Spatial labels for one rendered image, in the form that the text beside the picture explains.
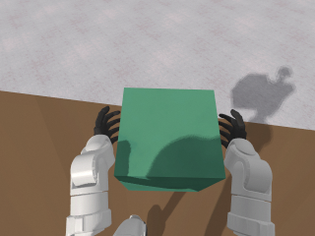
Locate right robot forearm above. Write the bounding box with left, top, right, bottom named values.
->
left=223, top=138, right=276, bottom=236

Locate carton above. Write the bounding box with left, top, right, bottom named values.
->
left=113, top=88, right=226, bottom=192

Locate left robot shin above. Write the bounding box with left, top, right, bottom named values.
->
left=129, top=214, right=143, bottom=221

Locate left robot forearm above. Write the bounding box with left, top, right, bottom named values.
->
left=65, top=134, right=115, bottom=236

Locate right robot hand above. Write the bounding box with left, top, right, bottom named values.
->
left=218, top=109, right=247, bottom=148

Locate left robot hand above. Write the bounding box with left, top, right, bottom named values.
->
left=94, top=105, right=121, bottom=145

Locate left robot thigh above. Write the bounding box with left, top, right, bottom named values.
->
left=113, top=218, right=147, bottom=236

